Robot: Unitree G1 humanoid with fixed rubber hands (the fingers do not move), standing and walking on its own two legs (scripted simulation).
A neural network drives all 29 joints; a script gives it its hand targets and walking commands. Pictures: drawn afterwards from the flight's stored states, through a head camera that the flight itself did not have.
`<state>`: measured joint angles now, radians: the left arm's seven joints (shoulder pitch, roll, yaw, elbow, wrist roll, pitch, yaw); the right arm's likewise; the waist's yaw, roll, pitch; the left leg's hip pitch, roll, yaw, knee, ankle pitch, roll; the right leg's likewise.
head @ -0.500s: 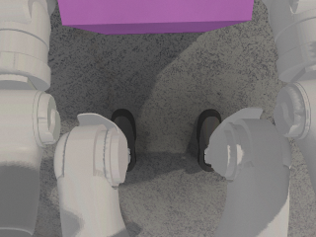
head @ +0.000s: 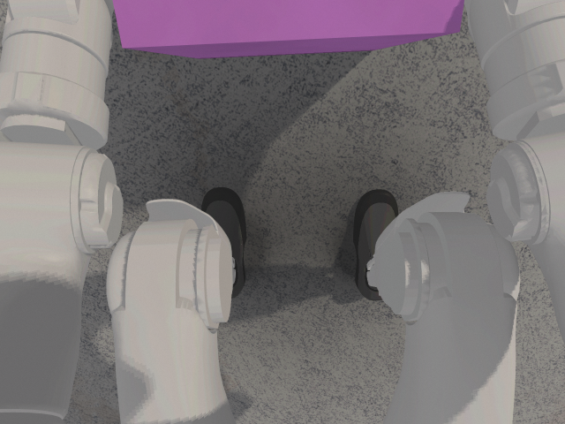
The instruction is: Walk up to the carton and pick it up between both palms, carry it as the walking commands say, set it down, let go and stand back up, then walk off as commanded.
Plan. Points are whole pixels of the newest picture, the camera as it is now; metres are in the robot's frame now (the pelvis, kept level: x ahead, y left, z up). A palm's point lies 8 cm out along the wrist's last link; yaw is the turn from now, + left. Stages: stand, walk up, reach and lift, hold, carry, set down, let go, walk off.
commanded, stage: reach and lift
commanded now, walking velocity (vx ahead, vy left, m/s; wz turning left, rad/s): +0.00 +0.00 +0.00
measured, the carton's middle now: out of the picture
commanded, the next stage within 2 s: none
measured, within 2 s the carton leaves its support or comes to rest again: leaves its support in 0.64 s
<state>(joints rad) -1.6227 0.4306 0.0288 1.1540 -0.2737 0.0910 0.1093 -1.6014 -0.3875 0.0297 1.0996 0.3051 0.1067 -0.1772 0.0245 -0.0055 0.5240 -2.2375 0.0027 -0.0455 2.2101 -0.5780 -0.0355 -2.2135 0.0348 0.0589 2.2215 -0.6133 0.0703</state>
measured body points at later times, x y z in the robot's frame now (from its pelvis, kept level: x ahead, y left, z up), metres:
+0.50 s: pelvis +0.00 +0.00 -0.01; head +0.39 +0.01 +0.21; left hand +0.58 +0.20 -0.20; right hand +0.58 -0.14 -0.20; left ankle +0.11 +0.13 -0.33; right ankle +0.11 -0.14 -0.33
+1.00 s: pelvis -0.01 +0.00 +0.02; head +0.37 +0.02 +0.25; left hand +0.58 +0.21 -0.12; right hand +0.59 -0.13 -0.12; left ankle +0.11 +0.13 -0.33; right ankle +0.11 -0.14 -0.33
